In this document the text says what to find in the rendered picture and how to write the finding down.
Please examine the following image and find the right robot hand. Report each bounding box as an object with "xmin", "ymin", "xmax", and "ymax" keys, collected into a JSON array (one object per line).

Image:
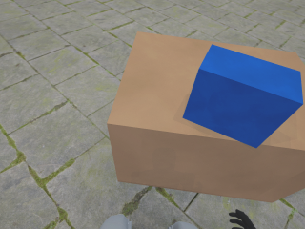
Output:
[{"xmin": 229, "ymin": 209, "xmax": 256, "ymax": 229}]

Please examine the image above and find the pedestal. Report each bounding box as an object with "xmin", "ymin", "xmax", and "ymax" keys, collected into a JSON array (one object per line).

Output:
[{"xmin": 107, "ymin": 31, "xmax": 305, "ymax": 203}]

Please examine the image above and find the carton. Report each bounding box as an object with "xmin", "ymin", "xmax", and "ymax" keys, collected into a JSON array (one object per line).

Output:
[{"xmin": 182, "ymin": 44, "xmax": 303, "ymax": 148}]

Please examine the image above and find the left robot thigh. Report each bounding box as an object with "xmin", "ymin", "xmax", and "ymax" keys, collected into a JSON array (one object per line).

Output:
[{"xmin": 99, "ymin": 215, "xmax": 132, "ymax": 229}]

